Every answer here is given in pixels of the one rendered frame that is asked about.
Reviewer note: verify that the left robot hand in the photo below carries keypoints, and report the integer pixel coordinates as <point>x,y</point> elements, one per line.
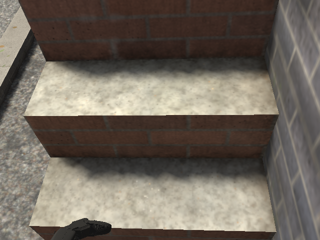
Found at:
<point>82,228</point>

